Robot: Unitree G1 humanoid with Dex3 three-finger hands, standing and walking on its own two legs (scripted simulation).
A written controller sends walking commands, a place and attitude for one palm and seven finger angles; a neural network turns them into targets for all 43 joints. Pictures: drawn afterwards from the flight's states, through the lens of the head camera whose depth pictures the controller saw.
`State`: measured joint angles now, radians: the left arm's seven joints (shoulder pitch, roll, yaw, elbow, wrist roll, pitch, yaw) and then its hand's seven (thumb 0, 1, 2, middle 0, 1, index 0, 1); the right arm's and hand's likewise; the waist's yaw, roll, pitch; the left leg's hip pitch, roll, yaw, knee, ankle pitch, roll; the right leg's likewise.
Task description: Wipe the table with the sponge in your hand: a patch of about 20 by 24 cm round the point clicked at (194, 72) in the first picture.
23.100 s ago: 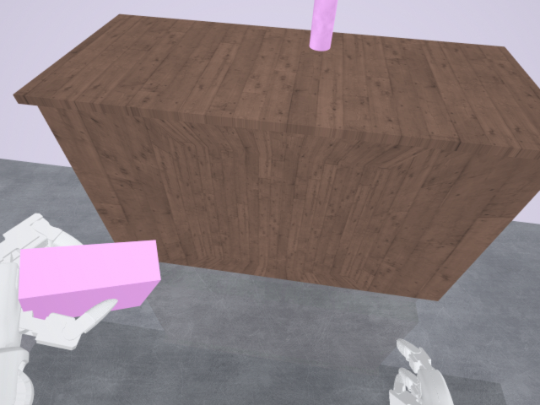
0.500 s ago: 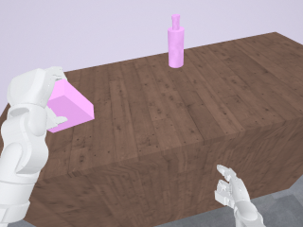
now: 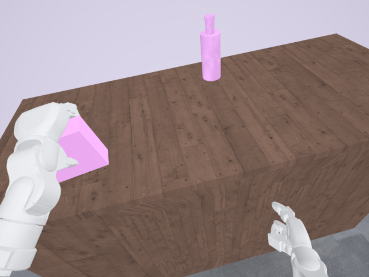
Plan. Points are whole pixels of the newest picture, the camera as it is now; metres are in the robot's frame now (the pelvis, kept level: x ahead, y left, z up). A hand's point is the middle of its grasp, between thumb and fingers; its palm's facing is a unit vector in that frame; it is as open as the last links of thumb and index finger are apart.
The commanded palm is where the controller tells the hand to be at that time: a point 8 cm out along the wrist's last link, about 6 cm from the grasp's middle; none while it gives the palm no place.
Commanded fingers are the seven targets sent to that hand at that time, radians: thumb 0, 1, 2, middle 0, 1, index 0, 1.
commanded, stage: move the sponge above the wiping area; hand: left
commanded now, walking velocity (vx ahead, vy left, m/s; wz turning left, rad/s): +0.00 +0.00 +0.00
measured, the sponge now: (73, 156) +0.29 +0.30 +0.14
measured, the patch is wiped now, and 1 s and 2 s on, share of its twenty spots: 0.00 0.15 0.15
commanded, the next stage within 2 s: none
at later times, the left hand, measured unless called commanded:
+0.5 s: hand (76, 143) +0.32 +0.30 +0.15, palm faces -0.02 -0.06 -1.00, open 9.2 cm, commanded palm +0.29 +0.29 +0.25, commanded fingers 0.00 0.10 1.30 -1.20 -1.60 -1.20 -1.60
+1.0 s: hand (80, 144) +0.31 +0.28 +0.16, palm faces +0.04 -0.07 -1.00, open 9.2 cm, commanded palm +0.28 +0.28 +0.26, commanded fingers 0.00 0.10 1.30 -1.20 -1.60 -1.20 -1.60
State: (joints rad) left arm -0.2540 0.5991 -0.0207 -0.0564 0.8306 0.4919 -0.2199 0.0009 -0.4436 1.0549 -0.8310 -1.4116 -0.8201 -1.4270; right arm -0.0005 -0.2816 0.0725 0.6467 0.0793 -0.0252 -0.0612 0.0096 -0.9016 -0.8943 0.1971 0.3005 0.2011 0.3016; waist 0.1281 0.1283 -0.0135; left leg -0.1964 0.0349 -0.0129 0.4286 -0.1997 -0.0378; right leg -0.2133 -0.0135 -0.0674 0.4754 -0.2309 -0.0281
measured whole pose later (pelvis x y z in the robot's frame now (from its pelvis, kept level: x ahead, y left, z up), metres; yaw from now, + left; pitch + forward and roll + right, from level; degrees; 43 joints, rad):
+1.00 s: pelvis +0.01 +0.02 +0.00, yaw +0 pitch -2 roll +1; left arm -0.25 0.55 -0.13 -0.09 0.88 0.42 -0.22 0.00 -0.45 1.06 -0.83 -1.41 -0.82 -1.42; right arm 0.01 -0.27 0.07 0.65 0.06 -0.03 -0.05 0.01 -0.90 -0.89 0.20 0.30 0.20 0.30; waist 0.14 0.11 -0.01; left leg -0.19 0.01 -0.01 0.42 -0.21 -0.02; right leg -0.20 -0.04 -0.06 0.46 -0.23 -0.01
